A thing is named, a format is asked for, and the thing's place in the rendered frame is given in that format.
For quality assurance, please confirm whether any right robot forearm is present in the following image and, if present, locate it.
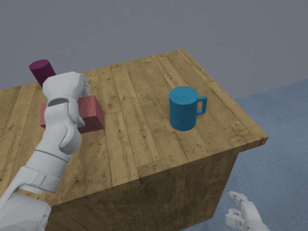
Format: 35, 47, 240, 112
245, 220, 269, 231

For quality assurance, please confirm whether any right robot hand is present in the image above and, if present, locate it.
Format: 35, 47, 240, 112
226, 191, 262, 231

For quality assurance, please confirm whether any left robot hand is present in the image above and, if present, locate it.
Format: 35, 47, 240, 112
42, 72, 90, 128

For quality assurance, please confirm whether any sponge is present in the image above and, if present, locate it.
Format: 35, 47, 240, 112
40, 95, 105, 134

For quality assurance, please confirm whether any table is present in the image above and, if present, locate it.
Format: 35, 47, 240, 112
0, 49, 269, 231

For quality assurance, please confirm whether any left robot upper arm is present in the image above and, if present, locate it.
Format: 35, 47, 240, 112
0, 192, 51, 231

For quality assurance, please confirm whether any left robot forearm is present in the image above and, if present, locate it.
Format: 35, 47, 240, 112
0, 95, 82, 211

